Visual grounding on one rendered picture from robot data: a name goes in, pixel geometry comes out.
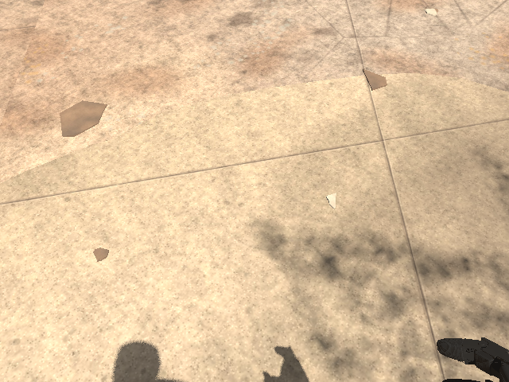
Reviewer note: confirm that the robot right hand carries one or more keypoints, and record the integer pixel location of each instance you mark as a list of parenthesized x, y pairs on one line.
[(485, 355)]

